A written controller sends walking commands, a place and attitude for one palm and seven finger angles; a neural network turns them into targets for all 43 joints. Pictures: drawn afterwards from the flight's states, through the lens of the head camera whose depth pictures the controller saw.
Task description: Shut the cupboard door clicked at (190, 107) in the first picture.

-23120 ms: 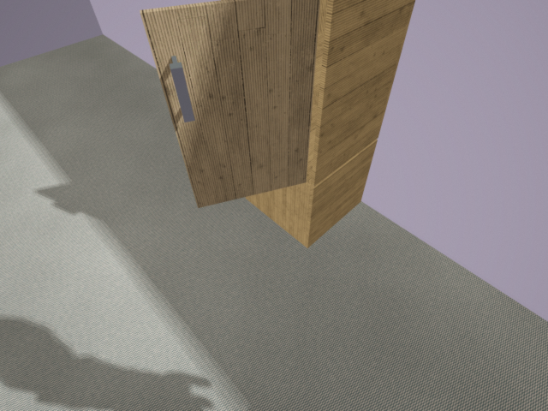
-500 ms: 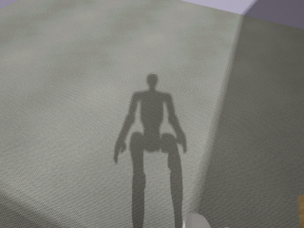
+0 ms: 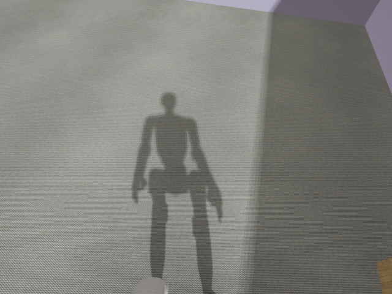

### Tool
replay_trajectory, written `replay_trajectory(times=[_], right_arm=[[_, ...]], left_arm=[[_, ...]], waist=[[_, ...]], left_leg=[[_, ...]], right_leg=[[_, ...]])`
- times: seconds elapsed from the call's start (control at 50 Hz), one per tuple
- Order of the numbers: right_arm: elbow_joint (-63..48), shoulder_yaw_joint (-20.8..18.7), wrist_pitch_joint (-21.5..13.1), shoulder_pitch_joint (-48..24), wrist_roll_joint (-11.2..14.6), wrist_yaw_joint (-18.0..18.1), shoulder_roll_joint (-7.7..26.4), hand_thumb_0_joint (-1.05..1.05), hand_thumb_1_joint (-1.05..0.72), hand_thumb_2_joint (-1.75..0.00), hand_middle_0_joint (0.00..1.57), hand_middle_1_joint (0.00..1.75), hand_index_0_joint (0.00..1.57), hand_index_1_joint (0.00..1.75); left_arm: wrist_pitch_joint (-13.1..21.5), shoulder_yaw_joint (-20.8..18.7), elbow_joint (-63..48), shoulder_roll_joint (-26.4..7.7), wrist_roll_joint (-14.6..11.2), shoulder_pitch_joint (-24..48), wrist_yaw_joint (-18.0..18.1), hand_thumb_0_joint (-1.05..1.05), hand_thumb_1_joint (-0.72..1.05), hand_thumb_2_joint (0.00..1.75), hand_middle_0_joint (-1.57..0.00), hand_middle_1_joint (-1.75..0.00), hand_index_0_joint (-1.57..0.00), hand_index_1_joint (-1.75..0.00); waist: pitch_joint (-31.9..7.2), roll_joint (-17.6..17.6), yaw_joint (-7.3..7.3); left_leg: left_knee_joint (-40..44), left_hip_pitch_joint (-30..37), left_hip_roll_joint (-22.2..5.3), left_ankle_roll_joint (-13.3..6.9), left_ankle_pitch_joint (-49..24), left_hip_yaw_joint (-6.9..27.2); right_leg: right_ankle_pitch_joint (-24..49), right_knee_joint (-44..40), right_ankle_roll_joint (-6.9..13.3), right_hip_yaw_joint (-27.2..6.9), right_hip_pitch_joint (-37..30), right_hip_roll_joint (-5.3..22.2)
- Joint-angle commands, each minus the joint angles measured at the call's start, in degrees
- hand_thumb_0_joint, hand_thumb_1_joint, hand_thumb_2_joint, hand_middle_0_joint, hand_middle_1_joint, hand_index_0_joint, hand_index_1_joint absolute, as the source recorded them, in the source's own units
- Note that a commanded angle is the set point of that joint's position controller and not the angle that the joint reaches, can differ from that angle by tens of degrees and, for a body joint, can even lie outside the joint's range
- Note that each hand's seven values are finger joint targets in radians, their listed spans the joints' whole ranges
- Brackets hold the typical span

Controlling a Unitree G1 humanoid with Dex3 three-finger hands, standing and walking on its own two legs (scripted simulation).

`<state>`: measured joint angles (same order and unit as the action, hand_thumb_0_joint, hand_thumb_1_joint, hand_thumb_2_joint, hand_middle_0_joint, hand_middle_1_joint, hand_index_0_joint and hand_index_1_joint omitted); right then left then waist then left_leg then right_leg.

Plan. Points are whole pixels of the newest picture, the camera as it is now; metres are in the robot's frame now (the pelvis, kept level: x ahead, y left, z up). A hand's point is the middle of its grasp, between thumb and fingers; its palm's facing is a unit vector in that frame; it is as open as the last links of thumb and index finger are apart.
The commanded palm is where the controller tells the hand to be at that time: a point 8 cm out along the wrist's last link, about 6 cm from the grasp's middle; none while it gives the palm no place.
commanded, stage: turn to face it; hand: left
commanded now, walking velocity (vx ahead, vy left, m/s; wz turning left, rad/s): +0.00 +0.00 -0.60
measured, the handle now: out of the picture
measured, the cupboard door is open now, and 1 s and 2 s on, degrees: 24 24 24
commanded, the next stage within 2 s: none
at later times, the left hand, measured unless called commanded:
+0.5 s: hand (99, 246) +0.24 +0.24 -0.16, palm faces -0.27 -0.93 -0.24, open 7.4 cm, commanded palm none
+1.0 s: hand (139, 214) +0.33 +0.16 -0.18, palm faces -0.57 -0.79 -0.20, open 7.4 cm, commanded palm none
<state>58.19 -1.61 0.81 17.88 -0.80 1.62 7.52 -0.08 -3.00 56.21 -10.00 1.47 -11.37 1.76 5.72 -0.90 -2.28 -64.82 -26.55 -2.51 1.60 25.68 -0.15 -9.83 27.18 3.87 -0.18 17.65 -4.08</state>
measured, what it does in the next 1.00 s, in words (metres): walks ahead, turning right: left foot, then right foot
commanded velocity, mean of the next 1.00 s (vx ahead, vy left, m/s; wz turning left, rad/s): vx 0.00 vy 0.00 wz -0.60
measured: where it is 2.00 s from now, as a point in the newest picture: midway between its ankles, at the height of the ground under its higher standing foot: outside the picture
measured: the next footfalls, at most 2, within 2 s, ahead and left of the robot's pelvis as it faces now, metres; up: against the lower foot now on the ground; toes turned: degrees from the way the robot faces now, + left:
left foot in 0.22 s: +0.14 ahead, +0.17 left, +0.00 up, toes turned -7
right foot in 0.60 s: +0.07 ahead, -0.09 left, +0.00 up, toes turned -28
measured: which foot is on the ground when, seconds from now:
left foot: up 0.00-0.20, down 0.22-0.60, up 0.62-0.88, down 0.90-1.00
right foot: down 0.00-0.22, up 0.24-0.58, down 0.60-0.90, up 0.92-1.00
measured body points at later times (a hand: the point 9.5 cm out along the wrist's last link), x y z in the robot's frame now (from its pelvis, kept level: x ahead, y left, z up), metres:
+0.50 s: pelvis +0.08 +0.06 +0.00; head +0.13 +0.06 +0.45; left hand +0.25 +0.29 -0.14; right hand +0.10 -0.21 -0.12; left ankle +0.10 +0.17 -0.74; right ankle +0.03 -0.07 -0.69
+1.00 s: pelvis +0.13 +0.05 -0.01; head +0.18 +0.04 +0.44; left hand +0.36 +0.20 -0.16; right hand +0.03 -0.19 -0.13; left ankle +0.21 +0.14 -0.74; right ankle +0.03 -0.04 -0.68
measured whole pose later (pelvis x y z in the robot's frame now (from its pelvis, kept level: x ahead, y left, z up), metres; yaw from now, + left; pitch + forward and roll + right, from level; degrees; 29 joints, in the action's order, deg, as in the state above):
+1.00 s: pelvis +0.13 +0.05 -0.01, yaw -37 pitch +1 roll -1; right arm 49.8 -0.7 0.1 14.0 -2.0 1.1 12.1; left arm -4.6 -4.5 51.3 -14.7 1.2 -8.8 -1.3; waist 5.0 -2.3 -0.6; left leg -34.8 -18.4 -5.2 0.5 17.2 -5.4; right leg -30.3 57.3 -1.8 -1.8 24.8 -1.5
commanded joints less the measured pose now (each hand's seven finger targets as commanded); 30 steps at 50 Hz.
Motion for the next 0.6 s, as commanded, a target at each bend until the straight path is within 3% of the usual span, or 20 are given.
replay_trajectory(times=[0.0,0.04,0.08,0.1,0.14,0.16,0.18,0.2,0.22,0.26,0.3,0.34,0.46,0.48,0.52,0.54,0.56,0.58], right_arm=[[-3.76,-1.18,0.39,3.78,-0.30,-0.06,3.97,0.00,-0.90,-0.90,0.20,0.30,0.20,0.30],[-5.39,-1.52,0.11,-0.17,-0.15,-0.07,4.86,0.00,-0.90,-0.90,0.20,0.30,0.20,0.30],[-6.72,-1.83,-0.38,-1.80,0.09,0.04,5.77,0.00,-0.90,-0.90,0.20,0.30,0.20,0.30],[-7.13,-1.88,-0.73,-2.66,0.22,0.20,6.46,0.00,-0.90,-0.90,0.20,0.30,0.20,0.30],[-7.30,-2.24,-1.28,-1.41,0.42,0.59,7.86,0.00,-0.90,-0.90,0.20,0.30,0.20,0.30],[-7.13,-2.55,-1.83,0.05,0.42,0.80,9.76,0.00,-0.90,-0.90,0.20,0.30,0.20,0.30],[-7.55,-3.10,-2.37,0.71,-0.35,1.01,14.21,0.00,-0.90,-0.90,0.20,0.30,0.20,0.30],[-8.47,-3.67,-2.03,1.91,-0.97,1.04,17.49,0.00,-0.90,-0.90,0.20,0.30,0.20,0.30],[-8.83,-3.43,-2.00,0.66,-1.38,0.98,16.96,0.00,-0.90,-0.90,0.20,0.30,0.20,0.30],[-11.08,-2.86,-1.79,-5.26,-1.19,1.07,15.53,0.00,-0.90,-0.90,0.20,0.30,0.20,0.30],[-11.53,-2.44,-1.50,-6.34,-1.33,1.00,14.53,0.00,-0.90,-0.90,0.20,0.30,0.20,0.30],[-11.33,-2.72,-1.36,-5.53,-1.13,0.84,14.96,0.00,-0.90,-0.90,0.20,0.30,0.20,0.30],[-10.54,-3.77,-0.75,-3.29,-1.03,0.12,16.55,0.00,-0.90,-0.90,0.20,0.30,0.20,0.30],[-10.42,-3.88,-0.65,-3.42,-1.10,0.06,17.11,0.00,-0.90,-0.90,0.20,0.30,0.20,0.30],[-10.74,-4.15,-0.39,-5.10,-0.75,-0.15,17.61,0.00,-0.90,-0.90,0.20,0.30,0.20,0.30],[-11.15,-4.18,-0.33,-5.64,-0.35,-0.41,17.41,0.00,-0.90,-0.90,0.20,0.30,0.20,0.30],[-12.40,-3.62,-0.23,-5.48,0.23,-0.89,13.99,0.00,-0.90,-0.90,0.20,0.30,0.20,0.30],[-15.14,-2.46,0.06,-9.73,0.34,-0.84,11.17,0.00,-0.90,-0.90,0.20,0.30,0.20,0.30]], left_arm=[[0.99,-2.88,-4.57,-9.33,-0.01,-0.56,-0.52,0.00,0.90,0.90,-0.20,-0.30,-0.20,-0.30],[0.50,-3.34,-4.66,-10.00,0.03,-1.69,-1.01,0.00,0.90,0.90,-0.20,-0.30,-0.20,-0.30],[0.08,-3.85,-5.25,-10.63,0.10,-1.40,-1.20,0.00,0.90,0.90,-0.20,-0.30,-0.20,-0.30],[-0.09,-4.03,-5.50,-10.72,-0.02,-1.50,-1.25,0.00,0.90,0.90,-0.20,-0.30,-0.20,-0.30],[-0.57,-4.22,-6.35,-10.66,-0.40,-0.62,-1.24,0.00,0.90,0.90,-0.20,-0.30,-0.20,-0.30],[-0.75,-3.90,-7.00,-9.43,-0.63,-0.13,-1.27,0.00,0.90,0.90,-0.20,-0.30,-0.20,-0.30],[-0.97,-3.46,-8.14,-6.76,-1.13,-1.45,-1.48,0.00,0.90,0.90,-0.20,-0.30,-0.20,-0.30],[-0.80,-3.07,-9.22,-5.60,-1.19,-1.47,-1.78,0.00,0.90,0.90,-0.20,-0.30,-0.20,-0.30],[-1.11,-3.24,-8.88,-7.74,-0.43,-0.70,-1.83,0.00,0.90,0.90,-0.20,-0.30,-0.20,-0.30],[-1.61,-3.77,-8.62,-8.24,-0.30,-1.06,-2.69,0.00,0.90,0.90,-0.20,-0.30,-0.20,-0.30],[-2.26,-3.35,-8.85,-7.14,-0.52,-0.11,-3.40,0.00,0.90,0.90,-0.20,-0.30,-0.20,-0.30],[-2.74,-2.98,-9.48,-6.73,-0.59,0.37,-3.72,0.00,0.90,0.90,-0.20,-0.30,-0.20,-0.30],[-2.27,-2.46,-11.40,-7.10,-0.22,3.99,-4.01,0.00,0.90,0.90,-0.20,-0.30,-0.20,-0.30],[-2.12,-2.42,-11.53,-7.10,-0.24,4.05,-4.04,0.00,0.90,0.90,-0.20,-0.30,-0.20,-0.30],[-1.71,-2.65,-10.72,-8.17,-0.25,0.64,-3.92,0.00,0.90,0.90,-0.20,-0.30,-0.20,-0.30],[-1.37,-3.04,-9.72,-10.20,-0.13,-2.76,-3.69,0.00,0.90,0.90,-0.20,-0.30,-0.20,-0.30],[-0.65,-3.99,-8.77,-15.63,0.39,-6.35,-2.93,0.00,0.90,0.90,-0.20,-0.30,-0.20,-0.30],[-0.38,-4.65,-7.52,-19.68,-0.11,-9.84,-2.19,0.00,0.90,0.90,-0.20,-0.30,-0.20,-0.30]], waist=[[-8.02,-4.26,-0.25],[-7.35,-6.49,1.11],[-7.61,-9.05,1.39],[-7.98,-8.60,1.45],[-8.78,-8.67,0.15],[-9.71,-3.85,-0.58],[-9.99,8.82,-0.49],[-9.46,16.54,-0.89],[-9.20,12.39,-0.87],[-6.97,11.69,1.90],[-6.28,11.24,2.30],[-7.53,12.67,1.77],[-7.26,14.16,-0.10],[-7.71,13.90,0.17],[-8.73,12.22,2.51],[-10.02,8.56,4.44],[-12.67,-4.71,6.02],[-10.76,-13.78,8.18]], left_leg=[[10.37,2.94,-0.70,1.70,-4.06,-1.05],[15.41,3.53,0.38,2.00,-4.33,-1.37],[19.98,5.15,1.27,2.06,-4.45,-1.14],[23.27,6.91,1.81,2.16,-5.61,-0.91],[33.31,14.75,1.97,2.06,-10.72,-0.74],[39.46,20.96,-1.04,1.32,-14.09,1.25],[44.01,25.88,-12.42,-3.11,-21.14,12.61],[46.93,24.95,-24.15,-9.88,-29.95,21.50],[47.02,21.69,-25.14,-12.09,-29.97,20.97],[45.46,19.23,-21.53,-11.53,-35.18,12.87],[44.40,18.85,-17.36,-9.42,-39.77,4.33],[43.44,20.99,-16.36,-8.77,-41.39,-0.08],[40.37,22.09,-17.72,-7.92,-42.24,-4.13],[39.18,22.11,-17.76,-7.42,-42.43,-4.51],[33.95,19.73,-16.63,-4.71,-38.93,-7.00],[27.80,15.07,-14.53,-2.36,-34.17,-8.80],[16.22,3.55,-8.79,1.04,-19.92,-12.61],[4.02,-7.79,-1.48,3.07,12.33,-9.52]], right_leg=[[13.93,-9.00,7.46,-13.76,0.59,13.82],[11.09,-8.54,6.86,-16.29,0.29,13.07],[11.12,-7.02,6.30,-18.18,-0.81,12.88],[12.96,-5.55,5.71,-19.09,-1.23,12.44],[12.18,-1.96,3.06,-19.47,1.47,11.00],[8.72,1.75,0.84,-17.47,5.16,8.35],[-4.28,9.75,-2.23,-11.34,12.23,1.38],[-25.87,22.85,-4.62,-2.37,15.43,-0.51],[-26.28,32.43,-5.21,-3.04,14.71,1.95],[-21.57,39.10,-6.17,-1.68,16.34,4.94],[-18.36,35.87,-6.87,0.20,13.88,5.88],[-16.65,30.61,-7.04,2.22,11.85,5.88],[-14.29,17.26,-5.79,6.10,6.03,4.43],[-13.43,14.36,-5.36,6.42,4.43,4.07],[-4.92,4.64,-4.34,7.29,-2.78,3.50],[2.17,-1.13,-3.13,5.26,-10.29,4.86],[16.67,-4.14,1.29,-8.92,-21.42,15.74],[38.02,-4.84,8.78,-21.49,-22.41,26.66]])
